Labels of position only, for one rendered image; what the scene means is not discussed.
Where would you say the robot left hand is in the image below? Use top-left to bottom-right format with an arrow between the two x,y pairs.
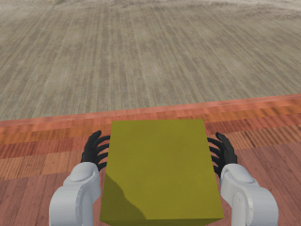
80,130 -> 111,171

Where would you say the robot right hand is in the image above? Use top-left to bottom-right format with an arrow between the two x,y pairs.
207,132 -> 238,179

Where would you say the robot left forearm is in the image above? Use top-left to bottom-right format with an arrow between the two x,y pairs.
49,162 -> 101,226

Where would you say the robot right forearm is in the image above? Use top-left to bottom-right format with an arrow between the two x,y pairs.
219,163 -> 279,226

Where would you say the carton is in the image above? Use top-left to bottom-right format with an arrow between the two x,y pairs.
99,119 -> 225,226

